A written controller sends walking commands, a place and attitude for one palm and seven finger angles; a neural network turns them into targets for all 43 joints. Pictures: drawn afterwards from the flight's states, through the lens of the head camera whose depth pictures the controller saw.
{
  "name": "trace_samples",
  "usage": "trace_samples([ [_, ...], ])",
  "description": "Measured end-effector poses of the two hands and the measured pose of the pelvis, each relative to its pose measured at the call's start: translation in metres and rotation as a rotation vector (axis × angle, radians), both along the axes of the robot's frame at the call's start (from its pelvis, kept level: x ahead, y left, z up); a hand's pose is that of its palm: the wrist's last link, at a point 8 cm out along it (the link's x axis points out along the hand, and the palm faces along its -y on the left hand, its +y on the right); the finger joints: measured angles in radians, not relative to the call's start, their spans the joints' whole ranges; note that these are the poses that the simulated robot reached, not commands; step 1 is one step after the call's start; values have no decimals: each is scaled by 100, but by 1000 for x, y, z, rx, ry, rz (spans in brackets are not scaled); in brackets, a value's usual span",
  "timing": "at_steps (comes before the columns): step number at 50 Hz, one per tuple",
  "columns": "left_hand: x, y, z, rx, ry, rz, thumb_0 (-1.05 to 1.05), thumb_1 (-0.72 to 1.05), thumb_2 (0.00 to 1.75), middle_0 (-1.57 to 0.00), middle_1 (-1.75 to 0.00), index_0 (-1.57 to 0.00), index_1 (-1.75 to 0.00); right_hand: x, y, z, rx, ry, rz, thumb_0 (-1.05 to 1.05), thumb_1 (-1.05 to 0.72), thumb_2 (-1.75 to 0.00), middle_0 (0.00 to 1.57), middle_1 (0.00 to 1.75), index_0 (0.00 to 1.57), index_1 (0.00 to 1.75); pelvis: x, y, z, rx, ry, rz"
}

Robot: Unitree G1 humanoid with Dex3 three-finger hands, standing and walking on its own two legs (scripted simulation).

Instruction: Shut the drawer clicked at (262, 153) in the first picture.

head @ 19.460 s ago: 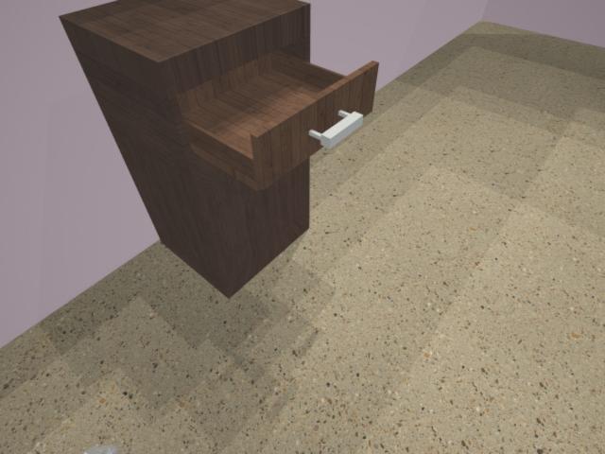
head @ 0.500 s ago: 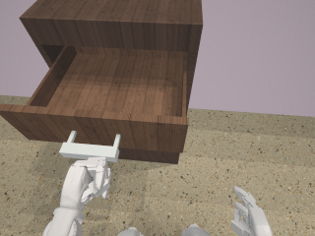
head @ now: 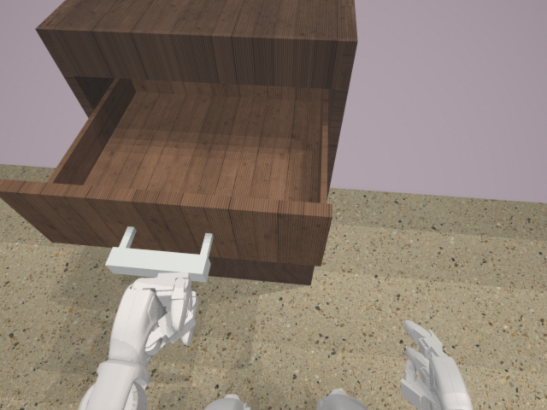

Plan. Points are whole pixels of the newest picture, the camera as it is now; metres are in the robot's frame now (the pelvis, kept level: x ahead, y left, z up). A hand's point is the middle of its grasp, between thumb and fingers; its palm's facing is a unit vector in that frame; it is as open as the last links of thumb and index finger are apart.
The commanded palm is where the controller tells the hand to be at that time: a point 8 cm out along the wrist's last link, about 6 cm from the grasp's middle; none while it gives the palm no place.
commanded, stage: push the drawer shut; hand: left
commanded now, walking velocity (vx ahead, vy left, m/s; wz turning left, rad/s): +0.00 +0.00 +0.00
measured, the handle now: (164, 250) +0.32 +0.17 +0.06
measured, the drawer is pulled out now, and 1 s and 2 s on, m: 0.25 0.14 0.02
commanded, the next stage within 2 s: none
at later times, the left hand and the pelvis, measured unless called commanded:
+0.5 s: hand (190, 284) +0.28 +0.12 +0.05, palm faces -0.12 -0.99 -0.06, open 2.8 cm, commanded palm +0.28 +0.18 +0.06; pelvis -0.02 +0.00 +0.00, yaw +1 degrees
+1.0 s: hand (202, 236) +0.35 +0.12 +0.05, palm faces -0.11 -0.99 -0.05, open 2.8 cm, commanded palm +0.35 +0.17 +0.06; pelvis -0.02 +0.01 +0.01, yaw +0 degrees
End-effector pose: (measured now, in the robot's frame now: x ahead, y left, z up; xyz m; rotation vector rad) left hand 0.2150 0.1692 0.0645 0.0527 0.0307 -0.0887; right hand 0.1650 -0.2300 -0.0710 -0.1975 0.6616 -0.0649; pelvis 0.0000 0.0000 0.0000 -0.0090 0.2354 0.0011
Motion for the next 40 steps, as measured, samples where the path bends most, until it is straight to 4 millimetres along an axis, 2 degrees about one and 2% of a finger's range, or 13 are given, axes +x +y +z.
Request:
trace_samples([
  [19,29,9,-5,6,-15,-25,-4,77,93,-140,-160,-140,-160,-15,1,-8,-14,60,6,2,-91,-90,20,30,20,30,-14,1,2,-5,-16,17],
  [29,59,9,-6,3,-17,-29,-5,74,94,-140,-160,-140,-160,-32,0,-11,-20,102,-10,2,-91,-90,20,30,20,30,-22,4,5,-3,-22,15],
  [40,94,7,-5,-4,-22,-30,-4,74,92,-140,-160,-140,-160,-55,-4,-13,-28,178,-52,2,-91,-90,20,30,20,30,-21,8,9,0,-13,-1],
])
